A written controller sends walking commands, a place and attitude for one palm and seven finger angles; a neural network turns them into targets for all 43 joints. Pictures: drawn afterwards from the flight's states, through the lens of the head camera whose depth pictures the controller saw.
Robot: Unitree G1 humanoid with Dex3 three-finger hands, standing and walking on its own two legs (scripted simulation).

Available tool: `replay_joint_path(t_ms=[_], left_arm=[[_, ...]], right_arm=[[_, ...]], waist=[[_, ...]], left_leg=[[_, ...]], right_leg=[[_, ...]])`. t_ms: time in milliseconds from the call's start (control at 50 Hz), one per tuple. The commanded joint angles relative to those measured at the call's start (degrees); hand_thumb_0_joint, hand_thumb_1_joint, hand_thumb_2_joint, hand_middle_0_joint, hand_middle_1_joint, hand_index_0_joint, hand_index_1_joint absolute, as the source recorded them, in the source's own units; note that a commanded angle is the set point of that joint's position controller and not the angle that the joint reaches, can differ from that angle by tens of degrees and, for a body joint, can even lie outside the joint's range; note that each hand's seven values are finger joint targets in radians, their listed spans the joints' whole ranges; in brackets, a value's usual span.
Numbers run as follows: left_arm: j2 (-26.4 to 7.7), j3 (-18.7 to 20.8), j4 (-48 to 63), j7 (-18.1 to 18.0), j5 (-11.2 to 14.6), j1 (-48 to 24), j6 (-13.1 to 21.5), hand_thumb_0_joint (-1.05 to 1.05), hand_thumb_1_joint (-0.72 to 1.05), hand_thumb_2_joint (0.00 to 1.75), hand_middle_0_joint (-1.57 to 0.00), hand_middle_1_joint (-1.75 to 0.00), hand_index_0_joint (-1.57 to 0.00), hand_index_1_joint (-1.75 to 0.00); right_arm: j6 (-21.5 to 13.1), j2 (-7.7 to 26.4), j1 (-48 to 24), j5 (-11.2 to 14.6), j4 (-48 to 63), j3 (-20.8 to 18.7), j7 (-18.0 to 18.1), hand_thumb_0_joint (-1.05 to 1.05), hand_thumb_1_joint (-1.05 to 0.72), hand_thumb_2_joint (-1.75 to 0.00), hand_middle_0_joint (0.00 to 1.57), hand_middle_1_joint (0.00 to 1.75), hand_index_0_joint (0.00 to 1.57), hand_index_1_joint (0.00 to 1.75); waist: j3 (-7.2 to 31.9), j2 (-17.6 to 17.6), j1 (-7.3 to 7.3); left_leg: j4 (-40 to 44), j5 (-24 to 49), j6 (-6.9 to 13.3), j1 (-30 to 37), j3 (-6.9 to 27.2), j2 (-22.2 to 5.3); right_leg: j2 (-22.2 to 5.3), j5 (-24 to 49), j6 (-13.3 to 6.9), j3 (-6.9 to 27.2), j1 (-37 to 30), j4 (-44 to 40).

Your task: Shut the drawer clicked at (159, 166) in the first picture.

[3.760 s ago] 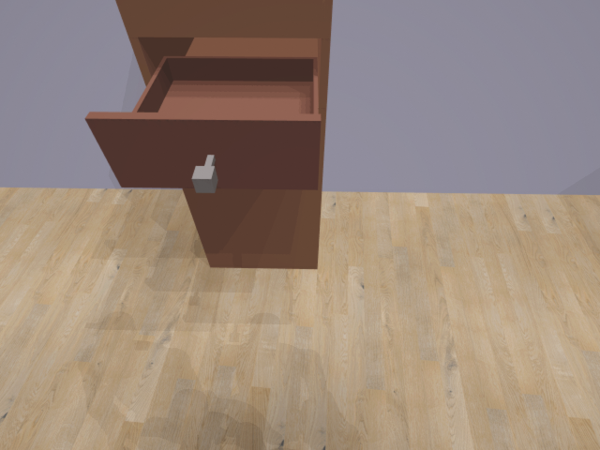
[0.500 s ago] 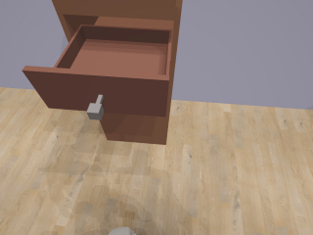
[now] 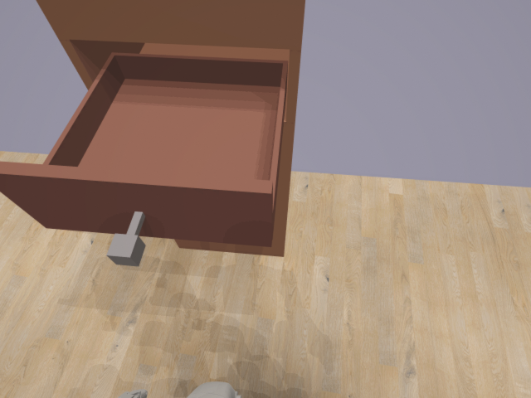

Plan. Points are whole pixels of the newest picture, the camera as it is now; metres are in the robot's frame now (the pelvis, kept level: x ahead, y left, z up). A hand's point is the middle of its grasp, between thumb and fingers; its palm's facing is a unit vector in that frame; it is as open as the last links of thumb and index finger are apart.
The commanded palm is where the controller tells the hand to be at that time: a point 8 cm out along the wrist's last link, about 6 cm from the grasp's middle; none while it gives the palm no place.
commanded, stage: come to a stop and stand still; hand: left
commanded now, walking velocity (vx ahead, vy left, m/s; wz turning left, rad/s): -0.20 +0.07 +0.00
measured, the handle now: (131, 237) +0.31 +0.21 +0.06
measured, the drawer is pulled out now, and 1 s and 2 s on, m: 0.30 0.30 0.30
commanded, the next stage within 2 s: look again from close up in 1.06 s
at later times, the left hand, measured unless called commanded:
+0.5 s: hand out of the picture +0.02 +0.20 -0.18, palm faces -0.01 -0.97 -0.26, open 7.4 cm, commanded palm none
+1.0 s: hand out of the picture -0.01 +0.14 -0.17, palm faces +0.00 -0.98 -0.20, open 7.3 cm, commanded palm none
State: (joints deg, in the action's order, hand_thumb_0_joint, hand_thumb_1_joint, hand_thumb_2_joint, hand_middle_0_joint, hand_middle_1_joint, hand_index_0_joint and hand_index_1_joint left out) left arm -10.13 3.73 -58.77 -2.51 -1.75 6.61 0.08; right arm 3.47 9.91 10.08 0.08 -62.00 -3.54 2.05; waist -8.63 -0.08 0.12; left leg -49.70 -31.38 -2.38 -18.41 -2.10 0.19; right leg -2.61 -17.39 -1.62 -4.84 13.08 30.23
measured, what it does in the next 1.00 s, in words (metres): steps on the spot: left foot, then right foot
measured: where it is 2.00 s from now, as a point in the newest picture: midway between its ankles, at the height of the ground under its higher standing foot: outside the picture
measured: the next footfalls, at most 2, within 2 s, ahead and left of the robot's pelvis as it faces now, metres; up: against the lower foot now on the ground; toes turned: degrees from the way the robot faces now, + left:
left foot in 0.14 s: +0.04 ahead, +0.11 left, +0.00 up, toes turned +0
right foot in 0.50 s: -0.03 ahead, -0.12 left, +0.00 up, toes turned -4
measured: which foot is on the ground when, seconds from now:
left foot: up 0.00-0.12, down 0.14-1.00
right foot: down 0.00-0.14, up 0.16-0.48, down 0.50-1.00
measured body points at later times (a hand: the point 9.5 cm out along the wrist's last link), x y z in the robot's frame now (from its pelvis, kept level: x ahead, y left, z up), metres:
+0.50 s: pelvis -0.02 +0.00 -0.01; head +0.03 -0.01 +0.44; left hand +0.02 +0.25 -0.16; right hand +0.04 -0.23 -0.16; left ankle +0.01 +0.13 -0.74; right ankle -0.07 -0.12 -0.74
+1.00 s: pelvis -0.02 -0.03 +0.00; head +0.00 -0.04 +0.45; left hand +0.00 +0.19 -0.16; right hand -0.07 -0.25 -0.16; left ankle +0.01 +0.12 -0.74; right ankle -0.07 -0.13 -0.74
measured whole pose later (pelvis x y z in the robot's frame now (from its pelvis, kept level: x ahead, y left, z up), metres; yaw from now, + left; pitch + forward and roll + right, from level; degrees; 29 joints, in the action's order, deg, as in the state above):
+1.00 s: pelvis -0.02 -0.03 +0.00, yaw -1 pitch -2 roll +0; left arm -8.3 1.4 -64.8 -1.8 -0.6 13.8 -0.4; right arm 1.5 7.6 17.7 -1.0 -66.9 -1.5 2.0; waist -4.0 -0.4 1.5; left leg -24.6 -10.4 -3.3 -12.2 -0.8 -4.2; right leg 1.9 -17.7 -2.2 -1.3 4.6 24.1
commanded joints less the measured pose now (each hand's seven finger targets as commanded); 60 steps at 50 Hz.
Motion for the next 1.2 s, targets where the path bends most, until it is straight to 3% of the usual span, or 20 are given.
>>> replay_joint_path(t_ms=[0, 80, 100, 120, 140, 180, 240, 360, 420, 440, 460, 480, 500, 560, 620, 740, 1120, 1140, 1160, 1180], left_arm=[[-11.38, 2.73, 1.98, -0.94, 0.21, 6.26, -0.6, 0.0, 0.9, 0.9, -0.2, -0.3, -0.2, -0.3], [-10.55, 2.32, 3.48, -0.66, 0.65, 2.7, -0.99, 0.0, 0.9, 0.9, -0.2, -0.3, -0.2, -0.3], [-8.81, 1.8, 4.19, -0.53, 1.02, 3.73, -1.35, 0.0, 0.9, 0.9, -0.2, -0.3, -0.2, -0.3], [-5.56, 1.08, 5.09, -0.6, 1.02, 5.61, -1.85, 0.0, 0.9, 0.9, -0.2, -0.3, -0.2, -0.3], [-5.75, 0.93, 5.33, -0.76, 0.85, 4.79, -2.09, 0.0, 0.9, 0.9, -0.2, -0.3, -0.2, -0.3], [-6.03, 1.59, 4.71, -0.49, 0.77, 3.83, -2.84, 0.0, 0.9, 0.9, -0.2, -0.3, -0.2, -0.3], [-5.8, 1.45, 4.27, 0.23, 0.76, 5.98, -2.78, 0.0, 0.9, 0.9, -0.2, -0.3, -0.2, -0.3], [-4.46, 0.18, 4.68, 1.34, 0.52, 5.71, -2.23, 0.0, 0.9, 0.9, -0.2, -0.3, -0.2, -0.3], [-5.02, -0.07, 2.28, 1.39, 0.59, 10.42, -1.4, 0.0, 0.9, 0.9, -0.2, -0.3, -0.2, -0.3], [-6.34, 0.06, 1.94, 1.16, 0.29, 11.88, -0.99, 0.0, 0.9, 0.9, -0.2, -0.3, -0.2, -0.3], [-9.48, 0.26, 1.84, 0.93, 0.02, 10.84, -0.58, 0.0, 0.9, 0.9, -0.2, -0.3, -0.2, -0.3], [-11.67, -0.01, 2.25, 1.03, 0.18, 7.48, -0.59, 0.0, 0.9, 0.9, -0.2, -0.3, -0.2, -0.3], [-10.51, -0.36, 2.38, 1.11, 0.2, 5.91, -0.33, 0.0, 0.9, 0.9, -0.2, -0.3, -0.2, -0.3], [-7.57, -0.93, 0.45, 0.58, 0.95, 5.7, 0.48, 0.0, 0.9, 0.9, -0.2, -0.3, -0.2, -0.3], [-6.04, -1.05, -1.15, 0.36, 1.19, 7.64, -0.08, 0.0, 0.9, 0.9, -0.2, -0.3, -0.2, -0.3], [-5.13, -1.31, -3.49, 0.51, 1.36, 8.68, -0.28, 0.0, 0.9, 0.9, -0.2, -0.3, -0.2, -0.3], [-3.68, -1.3, -4.72, 0.12, 1.26, 12.26, 0.4, 0.0, 0.9, 0.9, -0.2, -0.3, -0.2, -0.3], [-4.67, -1.72, -6.03, -2.1, 0.44, 19.76, 2.85, 0.0, 0.9, 0.9, -0.2, -0.3, -0.2, -0.3], [-6.81, -1.51, -3.01, -1.92, 0.32, 16.27, 3.7, 0.0, 0.9, 0.9, -0.2, -0.3, -0.2, -0.3], [-6.45, -1.81, -1.87, -1.64, 0.17, 15.79, 3.76, 0.0, 0.9, 0.9, -0.2, -0.3, -0.2, -0.3]], right_arm=[[-0.52, 3.48, -0.23, -0.31, 5.0, -0.6, -0.38, 0.0, -0.9, -0.9, 0.2, 0.3, 0.2, 0.3], [-0.89, 5.21, 3.66, -0.77, 4.78, -0.98, -0.8, 0.0, -0.9, -0.9, 0.2, 0.3, 0.2, 0.3], [-1.47, 8.43, 4.76, -1.3, 5.0, -1.39, -0.73, 0.0, -0.9, -0.9, 0.2, 0.3, 0.2, 0.3], [-1.74, 12.65, 5.87, -1.57, 6.02, -2.16, -0.86, 0.0, -0.9, -0.9, 0.2, 0.3, 0.2, 0.3], [-1.44, 14.12, 5.75, -1.96, 6.72, -2.15, -0.44, 0.0, -0.9, -0.9, 0.2, 0.3, 0.2, 0.3], [-1.96, 12.04, 2.67, -2.03, 8.12, -1.35, 0.97, 0.0, -0.9, -0.9, 0.2, 0.3, 0.2, 0.3], [-2.61, 9.73, 0.13, -1.9, 9.68, -0.7, 1.19, 0.0, -0.9, -0.9, 0.2, 0.3, 0.2, 0.3], [-2.66, 10.65, 1.8, -1.93, 8.0, -1.07, 0.44, 0.0, -0.9, -0.9, 0.2, 0.3, 0.2, 0.3], [-2.53, 10.51, 1.56, -1.15, 6.66, -1.26, 0.06, 0.0, -0.9, -0.9, 0.2, 0.3, 0.2, 0.3], [-2.46, 9.09, 1.64, -0.67, 6.79, -1.08, -0.05, 0.0, -0.9, -0.9, 0.2, 0.3, 0.2, 0.3], [-2.11, 6.12, 1.3, -0.19, 7.24, -0.58, -0.32, 0.0, -0.9, -0.9, 0.2, 0.3, 0.2, 0.3], [-1.63, 4.81, 1.41, -0.32, 7.09, 0.11, -0.98, 0.0, -0.9, -0.9, 0.2, 0.3, 0.2, 0.3], [-1.53, 3.8, 1.01, -0.81, 6.38, 0.27, -1.19, 0.0, -0.9, -0.9, 0.2, 0.3, 0.2, 0.3], [-2.31, 4.4, 4.54, -0.78, 2.88, 0.49, -0.58, 0.0, -0.9, -0.9, 0.2, 0.3, 0.2, 0.3], [-2.82, 5.08, 5.63, -0.7, 0.34, 0.73, -0.19, 0.0, -0.9, -0.9, 0.2, 0.3, 0.2, 0.3], [-2.31, 3.41, 7.72, -1.07, -2.26, 1.35, 0.01, 0.0, -0.9, -0.9, 0.2, 0.3, 0.2, 0.3], [-3.02, 2.71, 9.09, -0.8, -2.61, 1.41, 0.69, 0.0, -0.9, -0.9, 0.2, 0.3, 0.2, 0.3], [-4.61, 3.66, 0.39, -0.27, 2.45, 1.61, -0.04, 0.0, -0.9, -0.9, 0.2, 0.3, 0.2, 0.3], [-4.28, 0.64, 4.41, -0.56, 4.86, 1.89, -0.66, 0.0, -0.9, -0.9, 0.2, 0.3, 0.2, 0.3], [-4.28, 0.69, 4.65, -0.45, 5.08, 1.77, -0.9, 0.0, -0.9, -0.9, 0.2, 0.3, 0.2, 0.3]], waist=[[11.22, 8.99, -2.46], [11.01, 6.92, 0.95], [12.63, -0.72, 1.09], [13.77, -14.73, 1.46], [12.81, -12.56, 2.96], [10.6, -11.53, 1.32], [11.34, -6.56, -0.37], [11.5, -10.78, 1.46], [11.85, -6.68, -0.36], [10.39, -1.61, -0.91], [8.22, 7.25, 0.33], [6.54, 9.85, 1.44], [6.25, 7.69, 1.55], [8.03, 9.24, 1.99], [6.74, 0.77, 0.99], [1.64, -0.23, 0.91], [3.65, -0.16, 0.4], [5.06, 4.29, -3.85], [8.02, 5.58, 0.84], [9.8, 5.8, 0.27]], left_leg=[[3.7, 3.98, -0.67, -5.18, 1.23, -0.39], [24.48, 22.67, -0.13, 6.95, -0.56, -2.01], [27.64, 42.17, 2.54, 14.53, 4.57, -8.98], [28.35, 62.7, 9.53, 16.22, 17.4, -21.68], [28.13, 66.62, 15.4, 11.78, 17.06, -24.31], [27.64, 66.02, 15.14, 9.46, 14.61, -20.89], [27.61, 56.66, 13.48, 12.69, 9.69, -17.4], [30.81, 36.78, 12.25, 11.9, 9.72, -17.13], [27.4, 31.48, 9.06, 8.19, 8.1, -13.94], [23.78, 24.73, 6.18, 5.03, 5.7, -10.42], [20.14, 14.19, 2.53, 2.33, 0.91, -5.22], [18.59, 9.85, 1.18, 5.03, -0.32, -2.35], [17.13, 11.53, 1.28, 7.03, 0.13, -1.81], [21.21, 24.29, 1.72, 9.25, 1.62, -3.8], [25.23, 28.66, 2.48, 10.62, 3.58, -7.06], [27.26, 22.46, 1.66, 9.18, 2.76, -6.24], [26.58, 30.12, 1.7, 11.34, 2.31, -6.94], [9.55, 26.01, 0.89, 4.76, -1.33, -5.54], [9.2, 10.66, 2.26, -1.6, 1.76, -3.08], [9.26, 9.39, 2.66, -2.0, 0.86, -3.48]], right_leg=[[-16.39, 60.71, -9.68, 10.0, -15.14, -4.06], [-11.88, 42.5, -4.42, 6.34, -7.35, 0.24], [-7.49, 25.9, -0.8, 3.12, -0.34, 3.74], [-0.25, -10.12, 2.84, -0.07, 6.37, 13.34], [2.92, -21.87, 2.25, 5.22, 6.22, 26.94], [3.13, -17.01, 2.34, 11.13, 11.01, 37.84], [2.64, -10.76, 3.39, 10.08, 13.21, 36.46], [1.67, -11.37, 2.73, 4.69, 6.07, 14.84], [2.44, 0.69, 1.98, 2.18, -3.39, -3.17], [-0.11, 5.84, 1.14, 6.38, -5.47, -10.79], [-8.76, 7.04, -1.97, 16.09, -2.29, -14.61], [-13.39, 3.72, -4.88, 17.7, 4.35, -16.01], [-11.09, 6.35, -5.21, 15.64, 6.25, -14.42], [-6.48, 20.64, -2.83, 10.63, 0.85, -8.57], [-2.98, 10.33, -0.37, 8.05, 0.34, -9.11], [-3.09, 0.32, -0.98, 9.29, 2.16, -14.12], [-2.81, 14.9, -0.62, 7.42, -1.86, -11.77], [-8.06, 51.1, 4.57, 15.56, -2.64, -11.95], [-10.36, 57.55, 1.67, 14.84, -9.03, -6.98], [-9.36, 52.67, -2.14, 13.52, -9.43, -5.54]])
